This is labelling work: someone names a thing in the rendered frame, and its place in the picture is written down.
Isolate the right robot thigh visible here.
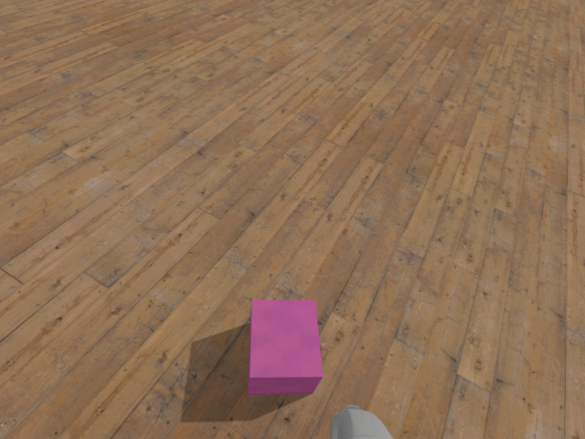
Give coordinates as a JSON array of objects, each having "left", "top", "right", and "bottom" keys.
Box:
[{"left": 329, "top": 409, "right": 393, "bottom": 439}]

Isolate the carton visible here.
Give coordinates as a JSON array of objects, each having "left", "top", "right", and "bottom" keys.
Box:
[{"left": 248, "top": 299, "right": 323, "bottom": 395}]

